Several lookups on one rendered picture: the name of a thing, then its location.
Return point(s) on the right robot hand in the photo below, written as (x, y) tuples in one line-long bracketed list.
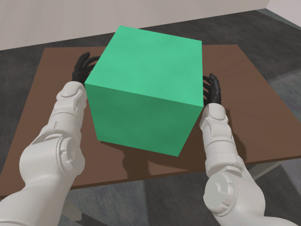
[(214, 91)]

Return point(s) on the right robot upper arm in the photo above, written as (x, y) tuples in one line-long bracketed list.
[(235, 201)]

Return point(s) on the left robot hand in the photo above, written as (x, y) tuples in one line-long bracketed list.
[(81, 68)]

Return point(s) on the robot right forearm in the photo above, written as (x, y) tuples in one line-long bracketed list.
[(219, 144)]

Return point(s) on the robot left forearm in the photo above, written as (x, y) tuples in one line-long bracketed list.
[(67, 116)]

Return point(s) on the carton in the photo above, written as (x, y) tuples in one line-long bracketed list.
[(146, 90)]

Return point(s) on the left robot upper arm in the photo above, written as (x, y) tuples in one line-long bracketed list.
[(48, 169)]

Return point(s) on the table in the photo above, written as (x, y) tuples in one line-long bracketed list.
[(265, 131)]

